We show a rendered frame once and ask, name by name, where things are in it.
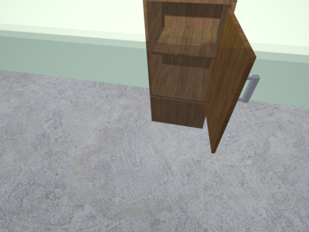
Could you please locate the cupboard door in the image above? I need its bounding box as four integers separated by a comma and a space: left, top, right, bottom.
204, 8, 256, 153

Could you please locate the handle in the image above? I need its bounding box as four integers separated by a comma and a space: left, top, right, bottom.
238, 74, 260, 103

